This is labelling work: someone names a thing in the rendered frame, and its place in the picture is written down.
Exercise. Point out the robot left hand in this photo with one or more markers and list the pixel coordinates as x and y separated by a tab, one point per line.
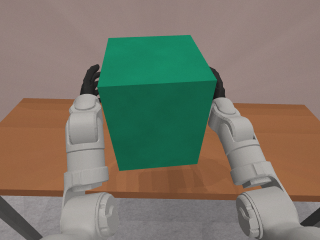
89	84

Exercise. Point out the right robot upper arm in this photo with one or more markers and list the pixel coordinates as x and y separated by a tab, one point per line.
268	214

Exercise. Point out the carton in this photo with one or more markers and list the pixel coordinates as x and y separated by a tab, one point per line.
156	93

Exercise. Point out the table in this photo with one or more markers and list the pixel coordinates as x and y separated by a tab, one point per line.
33	159

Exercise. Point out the robot right hand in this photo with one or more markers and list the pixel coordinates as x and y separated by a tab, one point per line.
219	89

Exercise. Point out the left robot upper arm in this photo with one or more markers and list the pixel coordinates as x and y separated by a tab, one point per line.
91	216

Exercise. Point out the left robot forearm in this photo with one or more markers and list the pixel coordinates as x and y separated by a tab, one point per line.
84	141

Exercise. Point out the right robot forearm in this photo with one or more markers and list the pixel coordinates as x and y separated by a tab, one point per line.
249	167

